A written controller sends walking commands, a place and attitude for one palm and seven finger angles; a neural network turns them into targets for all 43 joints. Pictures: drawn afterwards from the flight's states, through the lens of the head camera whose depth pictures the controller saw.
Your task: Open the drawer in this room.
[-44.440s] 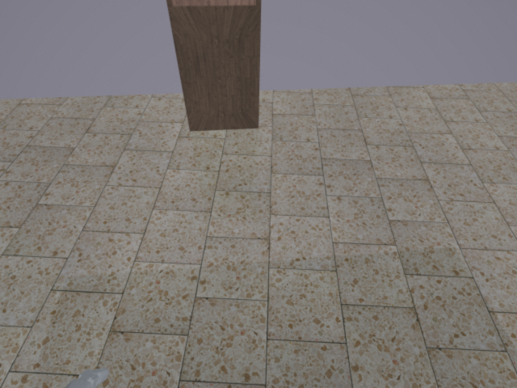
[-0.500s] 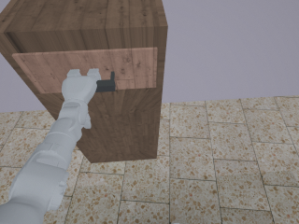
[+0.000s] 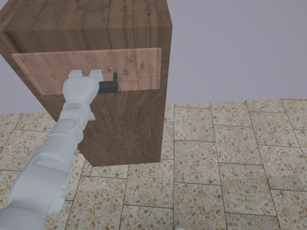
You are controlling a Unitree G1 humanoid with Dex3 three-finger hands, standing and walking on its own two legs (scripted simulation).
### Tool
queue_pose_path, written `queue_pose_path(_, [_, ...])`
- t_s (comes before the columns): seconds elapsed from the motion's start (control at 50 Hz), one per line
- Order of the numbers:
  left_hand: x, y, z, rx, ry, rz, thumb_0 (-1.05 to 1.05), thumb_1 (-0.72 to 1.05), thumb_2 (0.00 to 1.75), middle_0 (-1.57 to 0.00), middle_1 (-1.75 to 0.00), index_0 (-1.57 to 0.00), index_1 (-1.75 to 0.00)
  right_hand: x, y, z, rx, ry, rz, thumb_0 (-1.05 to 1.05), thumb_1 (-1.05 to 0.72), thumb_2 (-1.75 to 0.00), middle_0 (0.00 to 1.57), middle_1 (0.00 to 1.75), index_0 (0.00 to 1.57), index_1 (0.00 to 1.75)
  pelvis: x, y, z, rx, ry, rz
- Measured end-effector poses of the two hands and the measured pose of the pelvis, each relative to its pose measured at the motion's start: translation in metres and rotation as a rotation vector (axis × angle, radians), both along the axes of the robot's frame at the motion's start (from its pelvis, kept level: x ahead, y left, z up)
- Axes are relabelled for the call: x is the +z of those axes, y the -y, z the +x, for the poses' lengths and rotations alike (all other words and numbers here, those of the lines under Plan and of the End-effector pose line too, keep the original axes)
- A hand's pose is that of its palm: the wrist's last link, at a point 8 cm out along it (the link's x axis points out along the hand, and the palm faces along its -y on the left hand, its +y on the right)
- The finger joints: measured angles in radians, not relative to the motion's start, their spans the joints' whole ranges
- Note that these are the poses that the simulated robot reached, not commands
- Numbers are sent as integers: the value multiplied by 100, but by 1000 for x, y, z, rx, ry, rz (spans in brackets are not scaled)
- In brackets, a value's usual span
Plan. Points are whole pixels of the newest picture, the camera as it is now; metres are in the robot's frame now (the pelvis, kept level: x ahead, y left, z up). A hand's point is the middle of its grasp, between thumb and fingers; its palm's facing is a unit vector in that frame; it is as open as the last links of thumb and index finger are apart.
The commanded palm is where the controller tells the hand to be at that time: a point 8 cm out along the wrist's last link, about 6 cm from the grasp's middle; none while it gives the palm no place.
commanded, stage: close the thumb around the handle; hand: left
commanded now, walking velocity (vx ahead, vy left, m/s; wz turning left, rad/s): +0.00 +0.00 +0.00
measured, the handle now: (94, 82) +0.52 +0.17 +0.07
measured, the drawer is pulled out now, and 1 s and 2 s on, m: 0.00 0.04 0.19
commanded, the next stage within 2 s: pull the drawer open in 0.42 s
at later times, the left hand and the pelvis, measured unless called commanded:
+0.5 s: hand (88, 99) +0.47 +0.19 +0.04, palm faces +0.00 -0.02 -1.00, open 5.7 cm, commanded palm +0.44 +0.19 +0.09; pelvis +0.00 +0.00 +0.00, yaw +0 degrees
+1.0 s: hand (87, 109) +0.43 +0.18 +0.04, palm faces +0.02 -0.03 -1.00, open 5.7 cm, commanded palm +0.41 +0.19 +0.09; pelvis +0.01 +0.00 +0.00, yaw +1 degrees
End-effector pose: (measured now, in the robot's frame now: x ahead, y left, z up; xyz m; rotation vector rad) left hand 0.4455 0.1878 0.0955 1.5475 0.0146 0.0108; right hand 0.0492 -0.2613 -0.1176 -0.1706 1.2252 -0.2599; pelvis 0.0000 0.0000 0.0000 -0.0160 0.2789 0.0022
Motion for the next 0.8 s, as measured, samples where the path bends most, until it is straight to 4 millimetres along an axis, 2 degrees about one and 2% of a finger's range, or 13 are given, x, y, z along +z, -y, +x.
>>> queue_pose_path(0.34, [1, 1, 2, 8, -3, 3, 0, 70, 82, -37, -132, -39, -133, -1, 0, -1, -5, -13, 6, 1, -91, -90, 20, 30, 20, 30, 0, -1, 3, 1, -1, -1])
queue_pose_path(0.64, [0, 1, 1, 9, -1, 5, 0, 71, 81, -36, -135, -38, -135, 0, -1, 5, -2, -1, 9, 1, -91, -90, 20, 30, 20, 30, 1, -1, 4, -1, -1, -1])
queue_pose_path(0.8, [0, 1, -11, 6, 4, -9, 1, 71, 80, -34, -135, -37, -135, -1, -5, 17, -2, 13, 40, 1, -91, -90, 20, 30, 20, 30, 3, -4, 13, -6, 12, -3])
